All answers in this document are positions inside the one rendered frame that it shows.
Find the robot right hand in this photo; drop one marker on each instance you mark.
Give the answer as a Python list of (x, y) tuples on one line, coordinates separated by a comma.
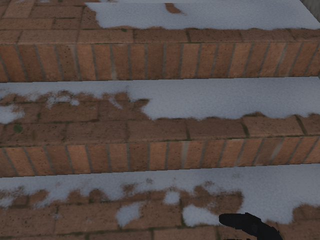
[(250, 224)]

